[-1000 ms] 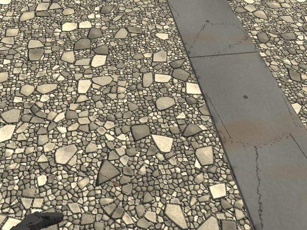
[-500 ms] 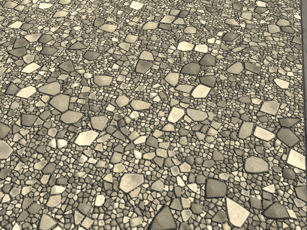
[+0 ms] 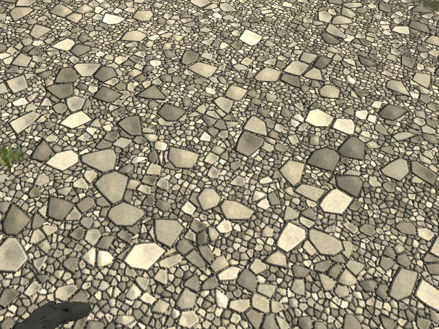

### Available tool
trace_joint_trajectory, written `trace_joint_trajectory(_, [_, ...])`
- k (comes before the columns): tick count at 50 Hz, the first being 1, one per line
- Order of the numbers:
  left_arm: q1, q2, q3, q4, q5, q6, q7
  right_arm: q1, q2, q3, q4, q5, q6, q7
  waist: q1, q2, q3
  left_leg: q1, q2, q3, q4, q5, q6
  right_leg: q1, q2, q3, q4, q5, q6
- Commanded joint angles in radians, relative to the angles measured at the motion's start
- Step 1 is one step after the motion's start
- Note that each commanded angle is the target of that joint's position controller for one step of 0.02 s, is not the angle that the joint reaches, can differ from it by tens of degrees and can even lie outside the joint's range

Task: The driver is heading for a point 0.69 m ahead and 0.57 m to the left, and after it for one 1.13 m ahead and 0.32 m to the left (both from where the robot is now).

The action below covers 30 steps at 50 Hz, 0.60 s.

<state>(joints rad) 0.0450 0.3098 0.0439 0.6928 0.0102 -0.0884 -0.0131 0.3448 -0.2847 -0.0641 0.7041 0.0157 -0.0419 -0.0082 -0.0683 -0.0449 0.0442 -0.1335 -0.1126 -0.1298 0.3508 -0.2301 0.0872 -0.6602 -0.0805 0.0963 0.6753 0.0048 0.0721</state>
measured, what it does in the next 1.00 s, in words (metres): walks ahead: right foot, then left foot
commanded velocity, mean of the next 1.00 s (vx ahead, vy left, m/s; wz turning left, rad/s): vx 0.50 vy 0.00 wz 0.25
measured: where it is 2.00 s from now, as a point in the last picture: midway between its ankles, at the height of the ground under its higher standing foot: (135, 158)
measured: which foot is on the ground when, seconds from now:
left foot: down 0.00-0.16, up 0.18-0.62, down 0.64-1.00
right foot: up 0.00-0.12, down 0.14-0.66, up 0.68-1.00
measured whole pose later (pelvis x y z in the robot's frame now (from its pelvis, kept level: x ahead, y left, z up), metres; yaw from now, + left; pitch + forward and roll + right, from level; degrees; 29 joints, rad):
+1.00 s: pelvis +0.53 +0.09 +0.00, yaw +13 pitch +1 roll +2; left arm 0.09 0.30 0.04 0.76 -0.01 -0.07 -0.02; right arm 0.36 -0.28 -0.05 0.84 0.01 -0.08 0.01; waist -0.07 -0.05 0.02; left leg -0.02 -0.07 0.03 0.22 -0.22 0.06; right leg -0.67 -0.11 0.03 0.67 0.05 0.02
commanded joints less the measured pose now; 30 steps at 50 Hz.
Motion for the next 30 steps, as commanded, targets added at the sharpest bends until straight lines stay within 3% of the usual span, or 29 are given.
trace_joint_trajectory(1, [-0.108,0.065,0.013,-0.089,-0.013,-0.02,-0.011,0.01,-0.182,-0.052,-0.041,0.009,-0.011,-0.011,-0.005,0.115,-0.019,-0.115,0.209,-0.18,-0.084,0.131,0.133,0.165,0.067,-0.034,-0.118,0.104,-0.004])
trace_joint_trajectory(5, [-0.071,0.108,0.034,-0.088,-0.017,-0.032,-0.019,0.02,-0.169,-0.052,-0.024,0.01,0.003,-0.017,0.027,0.158,-0.031,0.0,0.25,-0.291,0.044,0.147,0.106,0.214,0.073,-0.01,-0.178,-0.047,-0.053])
trace_joint_trajectory(6, [-0.009,0.115,0.042,-0.073,-0.016,-0.036,-0.015,0.008,-0.159,-0.049,-0.026,0.009,0.008,-0.016,0.061,0.169,-0.049,-0.004,0.235,-0.294,0.091,0.182,0.091,0.298,0.08,-0.03,-0.208,-0.065,-0.074])
trace_joint_trajectory(7, [0.091,0.142,0.057,-0.052,-0.007,-0.041,-0.008,0.004,-0.124,-0.036,-0.032,0.005,0.007,-0.013,0.111,0.154,-0.117,-0.035,0.183,-0.26,0.215,0.229,0.059,0.466,0.054,-0.024,-0.224,-0.061,-0.109])
trace_joint_trajectory(8, [0.241,0.196,0.071,-0.042,0.007,-0.043,0.0,0.018,-0.066,-0.014,-0.05,-0.012,0.006,-0.01,0.166,0.044,-0.268,-0.159,0.118,-0.179,0.495,0.081,0.021,0.736,-0.113,0.136,-0.199,-0.1,-0.17])
trace_joint_trajectory(9, [0.324,0.263,0.089,-0.003,0.01,-0.028,-0.005,0.17,-0.016,0.003,-0.067,0.022,-0.002,-0.008,0.103,-0.299,-0.397,-0.518,-0.014,-0.059,0.822,-0.373,-0.053,1.051,-0.339,0.62,-0.302,-0.334,-0.342])
trace_joint_trajectory(10, [0.312,0.169,0.07,-0.013,-0.015,-0.024,-0.011,0.147,-0.121,-0.013,-0.039,0.03,-0.004,-0.013,0.128,-0.185,-0.328,-0.633,0.07,-0.086,0.944,-0.336,-0.066,1.005,-0.338,0.716,-0.372,-0.595,-0.321])
trace_joint_trajectory(11, [0.273,0.113,0.055,-0.016,-0.015,-0.02,-0.008,0.027,-0.17,-0.028,-0.049,0.022,-0.001,-0.013,0.156,-0.087,-0.192,-0.653,0.1,-0.065,0.961,-0.24,-0.07,0.875,-0.287,0.558,-0.395,-0.577,-0.278])
trace_joint_trajectory(12, [0.222,0.098,0.046,-0.016,-0.002,-0.014,-0.008,-0.035,-0.16,-0.026,-0.06,0.009,0.001,-0.016,0.14,-0.016,-0.114,-0.618,0.129,-0.029,0.937,-0.175,-0.074,0.746,-0.242,0.432,-0.408,-0.448,-0.256])
trace_joint_trajectory(13, [0.197,0.081,0.04,-0.006,0.003,-0.011,-0.008,-0.075,-0.143,-0.026,-0.072,-0.003,-0.003,-0.013,0.123,-0.012,-0.054,-0.6,0.151,-0.028,0.889,-0.134,-0.073,0.649,-0.207,0.347,-0.426,-0.33,-0.262])
trace_joint_trajectory(14, [0.188,0.067,0.034,0.001,0.009,-0.014,-0.006,-0.07,-0.12,-0.025,-0.073,0.002,-0.004,-0.007,0.098,-0.04,-0.039,-0.55,0.174,-0.026,0.847,-0.107,-0.069,0.588,-0.174,0.274,-0.447,-0.25,-0.255])
trace_joint_trajectory(16, [0.193,0.054,0.031,0.019,-0.002,-0.022,-0.007,-0.056,-0.08,-0.016,-0.064,0.007,-0.002,-0.001,0.081,-0.064,-0.041,-0.513,0.184,0.003,0.766,-0.102,-0.069,0.557,-0.146,0.187,-0.48,-0.156,-0.267])
trace_joint_trajectory(19, [0.217,0.103,0.044,0.048,-0.018,-0.026,-0.006,-0.131,-0.047,0.002,-0.088,-0.011,-0.006,0.006,0.088,-0.04,-0.024,-0.541,0.208,0.04,0.599,-0.028,-0.083,0.554,-0.164,0.12,-0.524,-0.04,-0.301])
trace_joint_trajectory(22, [0.233,0.132,0.049,0.066,-0.025,-0.014,-0.002,-0.222,-0.031,0.016,-0.101,-0.009,-0.022,0.022,0.116,-0.03,-0.015,-0.489,0.206,0.079,0.402,0.137,-0.087,0.543,-0.134,0.025,-0.54,0.008,-0.28])
trace_joint_trajectory(24, [0.267,0.146,0.051,0.083,-0.031,-0.006,-0.001,-0.285,-0.033,0.02,-0.11,-0.003,-0.028,0.031,0.138,-0.032,-0.008,-0.432,0.186,0.106,0.306,0.209,-0.09,0.537,-0.124,-0.016,-0.535,0.02,-0.264])
trace_joint_trajectory(27, [0.32,0.162,0.053,0.116,-0.04,0.008,0.0,-0.353,-0.052,0.016,-0.133,0.005,-0.032,0.041,0.148,-0.04,0.008,-0.409,0.17,0.112,0.226,0.206,-0.073,0.596,-0.162,-0.013,-0.515,0.027,-0.249])
trace_joint_trajectory(29, [0.327,0.175,0.056,0.13,-0.045,0.02,0.004,-0.356,-0.072,0.009,-0.138,0.004,-0.034,0.046,0.127,-0.048,0.007,-0.37,0.156,0.122,0.183,0.154,-0.046,0.641,-0.187,-0.013,-0.475,0.093,-0.232])
trace_joint_trajectory(30, [0.315,0.184,0.057,0.133,-0.047,0.025,0.007,-0.309,-0.09,-0.001,-0.125,0.0,-0.035,0.046,0.088,-0.049,-0.019,-0.284,0.136,0.141,0.149,0.146,-0.027,0.645,-0.18,-0.033,-0.413,0.207,-0.216])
